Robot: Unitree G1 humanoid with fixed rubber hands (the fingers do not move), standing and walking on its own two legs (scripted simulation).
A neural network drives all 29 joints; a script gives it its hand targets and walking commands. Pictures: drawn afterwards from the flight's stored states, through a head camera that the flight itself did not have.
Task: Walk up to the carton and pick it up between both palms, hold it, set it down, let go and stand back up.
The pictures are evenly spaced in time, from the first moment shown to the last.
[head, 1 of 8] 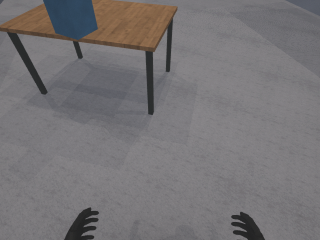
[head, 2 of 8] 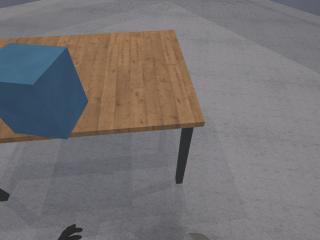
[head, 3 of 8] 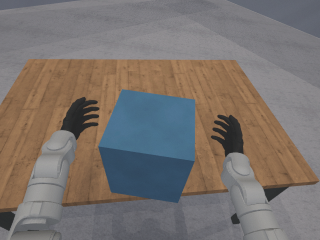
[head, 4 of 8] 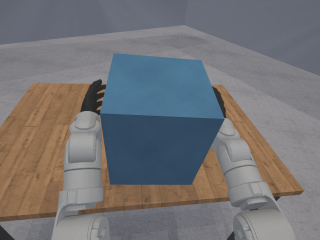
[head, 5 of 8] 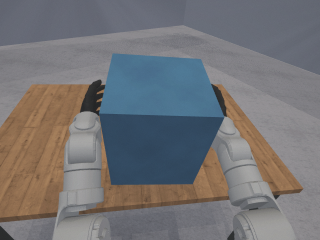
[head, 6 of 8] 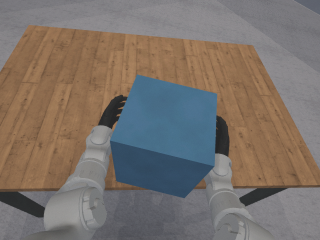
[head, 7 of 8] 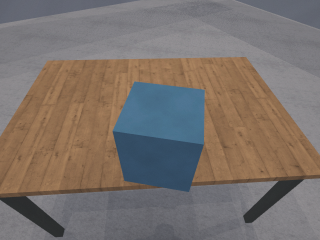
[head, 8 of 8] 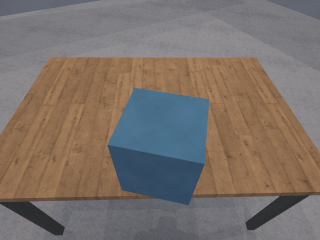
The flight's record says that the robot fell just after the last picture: no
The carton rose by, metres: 0.19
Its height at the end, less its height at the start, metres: +0.00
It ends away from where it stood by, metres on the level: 0.01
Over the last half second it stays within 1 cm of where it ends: yes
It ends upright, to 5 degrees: yes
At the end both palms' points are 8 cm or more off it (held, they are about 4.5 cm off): yes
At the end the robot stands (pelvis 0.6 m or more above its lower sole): yes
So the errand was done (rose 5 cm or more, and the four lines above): yes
